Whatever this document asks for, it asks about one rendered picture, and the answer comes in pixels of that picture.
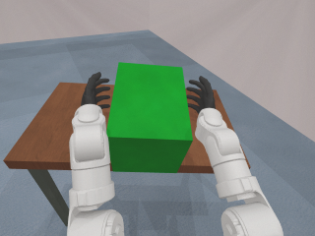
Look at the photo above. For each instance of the left robot hand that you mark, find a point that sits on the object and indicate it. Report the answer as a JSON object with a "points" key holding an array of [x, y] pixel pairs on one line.
{"points": [[89, 95]]}

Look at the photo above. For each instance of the carton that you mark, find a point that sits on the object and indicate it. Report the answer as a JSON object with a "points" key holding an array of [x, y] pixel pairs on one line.
{"points": [[149, 128]]}

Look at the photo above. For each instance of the right robot upper arm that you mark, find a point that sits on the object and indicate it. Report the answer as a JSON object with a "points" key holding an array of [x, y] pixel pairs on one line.
{"points": [[253, 219]]}

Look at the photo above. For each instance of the right robot hand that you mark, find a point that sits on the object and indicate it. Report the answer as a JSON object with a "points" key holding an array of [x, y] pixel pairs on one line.
{"points": [[206, 99]]}

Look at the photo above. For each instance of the left robot forearm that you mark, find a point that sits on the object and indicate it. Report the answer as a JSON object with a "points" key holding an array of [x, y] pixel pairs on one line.
{"points": [[89, 160]]}

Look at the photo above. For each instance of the right robot forearm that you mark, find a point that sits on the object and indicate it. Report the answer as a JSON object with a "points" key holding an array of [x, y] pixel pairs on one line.
{"points": [[234, 179]]}

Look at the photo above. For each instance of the left robot upper arm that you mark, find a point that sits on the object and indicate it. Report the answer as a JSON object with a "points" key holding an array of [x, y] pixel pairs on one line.
{"points": [[103, 222]]}

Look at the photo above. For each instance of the table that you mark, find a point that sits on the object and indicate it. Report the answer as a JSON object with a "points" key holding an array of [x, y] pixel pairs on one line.
{"points": [[45, 143]]}

